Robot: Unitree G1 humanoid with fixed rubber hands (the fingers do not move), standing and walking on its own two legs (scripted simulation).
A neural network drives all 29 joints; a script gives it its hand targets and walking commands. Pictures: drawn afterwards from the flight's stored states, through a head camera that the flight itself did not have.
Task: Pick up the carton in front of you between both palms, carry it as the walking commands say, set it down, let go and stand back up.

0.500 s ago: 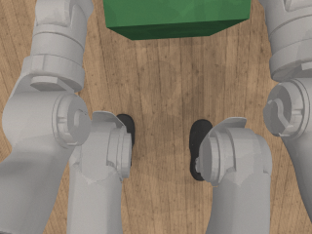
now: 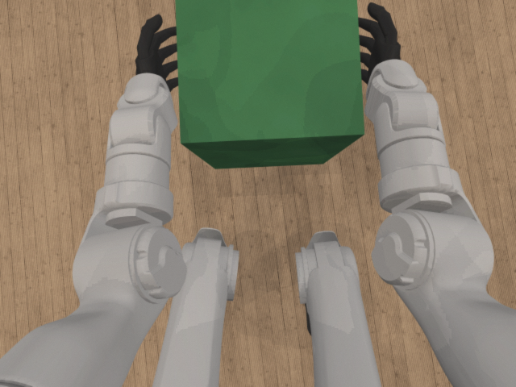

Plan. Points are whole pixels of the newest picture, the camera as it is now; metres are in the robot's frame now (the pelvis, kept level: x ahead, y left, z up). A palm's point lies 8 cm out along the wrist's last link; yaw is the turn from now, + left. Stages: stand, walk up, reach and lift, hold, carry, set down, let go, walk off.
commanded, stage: reach and lift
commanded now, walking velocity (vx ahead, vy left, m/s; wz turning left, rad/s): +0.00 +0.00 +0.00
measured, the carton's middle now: (267, 92) +0.54 +0.00 -0.14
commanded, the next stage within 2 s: none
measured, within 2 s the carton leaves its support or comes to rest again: neither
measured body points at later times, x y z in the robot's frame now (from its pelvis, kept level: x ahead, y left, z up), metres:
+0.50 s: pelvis +0.02 +0.00 +0.11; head +0.25 +0.00 +0.50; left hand +0.50 +0.15 +0.06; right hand +0.51 -0.15 +0.06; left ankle +0.12 +0.14 -0.41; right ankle +0.11 -0.13 -0.41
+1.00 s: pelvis +0.07 +0.00 +0.25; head +0.18 +0.00 +0.68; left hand +0.45 +0.15 +0.21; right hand +0.45 -0.15 +0.21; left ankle +0.12 +0.14 -0.41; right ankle +0.11 -0.13 -0.41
